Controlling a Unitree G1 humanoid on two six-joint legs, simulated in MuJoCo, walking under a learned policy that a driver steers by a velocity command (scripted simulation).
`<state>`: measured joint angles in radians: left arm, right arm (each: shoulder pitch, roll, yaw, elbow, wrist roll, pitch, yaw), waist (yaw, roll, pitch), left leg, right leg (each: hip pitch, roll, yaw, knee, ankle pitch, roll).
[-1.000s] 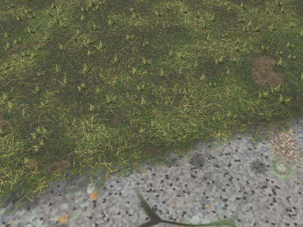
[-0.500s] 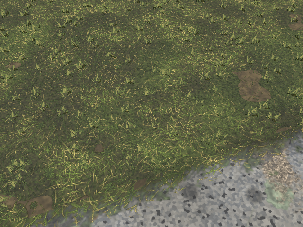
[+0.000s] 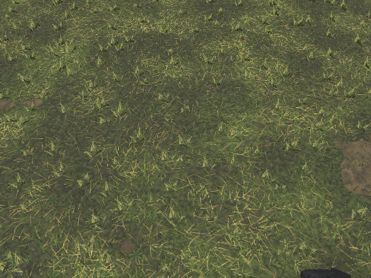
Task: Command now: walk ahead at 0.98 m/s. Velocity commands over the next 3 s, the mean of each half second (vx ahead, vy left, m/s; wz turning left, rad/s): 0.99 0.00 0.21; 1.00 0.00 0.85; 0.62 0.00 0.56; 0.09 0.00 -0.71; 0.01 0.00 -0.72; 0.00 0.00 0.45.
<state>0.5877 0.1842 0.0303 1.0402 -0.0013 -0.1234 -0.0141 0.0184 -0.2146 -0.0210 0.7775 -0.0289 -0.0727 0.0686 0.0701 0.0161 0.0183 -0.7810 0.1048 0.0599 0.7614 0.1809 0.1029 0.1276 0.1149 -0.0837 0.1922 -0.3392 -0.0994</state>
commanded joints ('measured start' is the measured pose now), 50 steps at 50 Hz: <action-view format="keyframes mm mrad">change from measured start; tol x64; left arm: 1 -141 186 25 -97 2 -25 9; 50 -325 180 11 -325 76 48 8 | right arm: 1 187 -91 -27 46 15 -7 -6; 50 280 -208 -70 -4 7 27 -84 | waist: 1 -156 -75 -3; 50 -30 -61 71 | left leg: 1 584 -133 76 86 133 42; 19 423 -15 -268 -375 -676 110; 30 -351 -66 -143 1180 -818 49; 42 630 -188 132 123 -375 133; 45 1173 112 -692 -255 -395 358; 50 613 33 -595 -501 -426 279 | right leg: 1 -378 -213 -27 45 1052 5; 4 -619 -218 -11 910 1272 27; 6 -976 -16 211 1574 -202 -31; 26 -23 -281 137 -29 1052 85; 29 601 -532 251 608 1576 147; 32 161 -610 469 351 499 15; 42 -328 -402 -134 582 1350 94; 45 -993 -118 18 1579 -175 127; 50 -918 -234 166 1151 -80 144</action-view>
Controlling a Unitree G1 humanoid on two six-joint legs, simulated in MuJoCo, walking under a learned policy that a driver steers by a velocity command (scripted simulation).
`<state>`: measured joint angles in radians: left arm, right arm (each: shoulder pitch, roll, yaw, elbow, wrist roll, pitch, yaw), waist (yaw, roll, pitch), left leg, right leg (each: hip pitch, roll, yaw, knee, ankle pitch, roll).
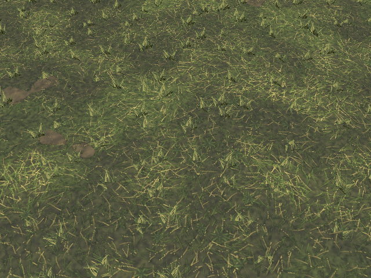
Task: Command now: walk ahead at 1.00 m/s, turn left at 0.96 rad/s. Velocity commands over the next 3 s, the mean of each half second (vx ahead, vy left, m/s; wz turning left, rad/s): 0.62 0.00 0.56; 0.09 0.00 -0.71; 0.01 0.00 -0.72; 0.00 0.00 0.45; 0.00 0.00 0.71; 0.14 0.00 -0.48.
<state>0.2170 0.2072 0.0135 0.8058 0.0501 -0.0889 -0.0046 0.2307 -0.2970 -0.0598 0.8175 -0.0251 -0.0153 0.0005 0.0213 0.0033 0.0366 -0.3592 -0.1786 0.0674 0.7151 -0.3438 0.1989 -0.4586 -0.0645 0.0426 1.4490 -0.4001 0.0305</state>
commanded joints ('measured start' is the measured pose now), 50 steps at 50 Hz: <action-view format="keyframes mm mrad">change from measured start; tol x32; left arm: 1 44 153 26 -98 28 37 -3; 50 -24 183 94 -276 -73 157 -23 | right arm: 1 50 -115 -26 -51 13 -46 -12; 16 334 -70 2 -98 72 -45 -14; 50 -150 -160 -70 -193 37 -1 -30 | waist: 1 40 -43 50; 16 41 -329 -566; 21 -34 -34 -112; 50 -21 165 -146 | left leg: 1 110 274 -536 -471 150 173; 12 214 133 -452 -79 938 -75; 15 -227 -35 -326 751 -381 -207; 16 -297 51 -347 865 -260 -232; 31 195 138 -166 -229 290 -226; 35 258 616 -606 -446 237 82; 50 208 536 -22 -342 385 -28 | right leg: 1 -265 -64 29 -186 -27 28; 12 281 122 -24 -979 458 -22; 15 988 -424 623 -889 1150 -310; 17 798 -330 562 -1006 726 -334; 25 164 -92 212 -1112 997 -281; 31 40 -9 324 -1034 346 -146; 34 -241 144 67 -450 -261 -22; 39 -235 24 3 -117 29 74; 50 35 1 -125 -703 77 -4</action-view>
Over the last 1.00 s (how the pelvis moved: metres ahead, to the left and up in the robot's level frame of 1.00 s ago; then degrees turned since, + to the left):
0.90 0.03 -0.21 33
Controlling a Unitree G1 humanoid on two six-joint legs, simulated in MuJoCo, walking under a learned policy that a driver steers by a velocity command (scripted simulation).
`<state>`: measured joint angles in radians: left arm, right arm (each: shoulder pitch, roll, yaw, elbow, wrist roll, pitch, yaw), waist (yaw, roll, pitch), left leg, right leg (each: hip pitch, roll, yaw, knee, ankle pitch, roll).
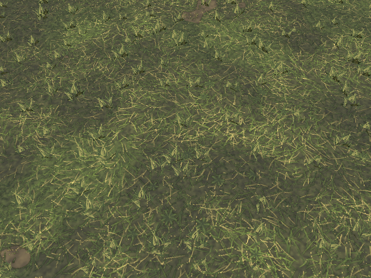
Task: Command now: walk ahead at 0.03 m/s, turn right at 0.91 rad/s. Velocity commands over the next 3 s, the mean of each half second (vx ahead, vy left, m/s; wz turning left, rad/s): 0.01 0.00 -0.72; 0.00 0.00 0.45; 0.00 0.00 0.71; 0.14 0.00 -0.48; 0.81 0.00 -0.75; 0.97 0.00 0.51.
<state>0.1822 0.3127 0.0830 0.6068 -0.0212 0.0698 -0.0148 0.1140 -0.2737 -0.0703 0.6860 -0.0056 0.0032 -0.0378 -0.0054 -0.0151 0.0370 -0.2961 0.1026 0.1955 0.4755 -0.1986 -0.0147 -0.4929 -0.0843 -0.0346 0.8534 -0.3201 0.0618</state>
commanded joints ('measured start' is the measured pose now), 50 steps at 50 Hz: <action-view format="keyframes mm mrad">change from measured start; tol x32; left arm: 1 30 75 30 -71 -2 3 -14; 50 -17 122 43 -26 45 -71 70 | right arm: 1 -40 -180 -62 -56 28 -21 13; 50 -54 -99 -33 -186 45 53 57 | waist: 1 25 174 -148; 4 14 -354 -105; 28 115 201 -156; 50 50 -105 -80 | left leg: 1 135 253 -123 -57 216 153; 6 -531 -71 -250 794 -405 -57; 28 18 126 -517 -106 297 195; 39 56 41 -692 -2 287 202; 43 -368 -171 -328 567 -423 -8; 50 -381 -30 -202 586 -179 -85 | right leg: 1 128 37 -67 -205 45 -59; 5 486 -298 616 -474 661 -432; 24 258 -60 486 -376 418 -263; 28 272 102 219 -318 -43 -51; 38 155 152 105 -256 -38 -63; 43 440 -324 509 -525 528 -348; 50 444 -186 99 -513 506 -277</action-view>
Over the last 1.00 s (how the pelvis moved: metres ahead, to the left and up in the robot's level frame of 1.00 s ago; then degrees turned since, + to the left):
0.41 -0.03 0.03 -10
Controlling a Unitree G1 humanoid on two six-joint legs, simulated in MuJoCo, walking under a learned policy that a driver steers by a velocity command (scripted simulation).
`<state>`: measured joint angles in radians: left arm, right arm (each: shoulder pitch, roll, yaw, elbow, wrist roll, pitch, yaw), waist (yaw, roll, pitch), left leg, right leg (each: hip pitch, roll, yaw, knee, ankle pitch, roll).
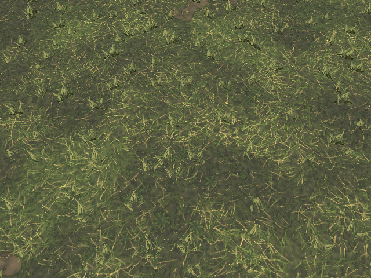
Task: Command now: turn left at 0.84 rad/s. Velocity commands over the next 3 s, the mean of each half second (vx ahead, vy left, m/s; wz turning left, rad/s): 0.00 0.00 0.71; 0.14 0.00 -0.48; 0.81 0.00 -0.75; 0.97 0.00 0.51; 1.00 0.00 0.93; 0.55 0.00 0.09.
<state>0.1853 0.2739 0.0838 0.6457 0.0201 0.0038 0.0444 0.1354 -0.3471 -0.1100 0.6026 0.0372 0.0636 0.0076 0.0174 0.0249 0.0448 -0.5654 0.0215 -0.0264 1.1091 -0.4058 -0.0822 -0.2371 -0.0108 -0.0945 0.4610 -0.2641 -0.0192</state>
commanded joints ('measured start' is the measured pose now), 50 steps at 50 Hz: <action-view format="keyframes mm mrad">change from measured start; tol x32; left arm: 1 -17 173 46 -60 2 -1 9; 50 -55 127 13 -172 -77 -26 -32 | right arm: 1 -86 -19 11 -113 -2 -7 17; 50 114 -109 -16 -7 -53 -162 -6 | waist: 1 34 -152 -100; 8 -33 -172 -141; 11 -78 296 -251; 38 35 -294 -102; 50 -53 148 19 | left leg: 1 -78 58 31 -107 25 -14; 8 272 -10 149 -541 158 87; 11 647 366 -611 -718 780 467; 31 328 159 -222 -709 339 283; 39 -27 -121 -84 -41 -256 69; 46 584 -79 3 -721 156 89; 50 632 388 -634 -958 -444 242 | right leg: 1 192 -268 132 -117 447 -195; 9 -4 -238 -98 227 291 -11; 11 -545 9 85 779 -454 115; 30 -74 -22 84 168 -33 63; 34 -48 -103 260 75 456 -48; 41 156 -200 569 -96 189 -183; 46 -313 -47 525 -130 -357 -88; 50 -814 -30 328 662 -114 3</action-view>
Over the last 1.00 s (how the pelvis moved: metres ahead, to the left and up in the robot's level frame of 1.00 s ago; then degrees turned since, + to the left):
0.03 -0.02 0.00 -2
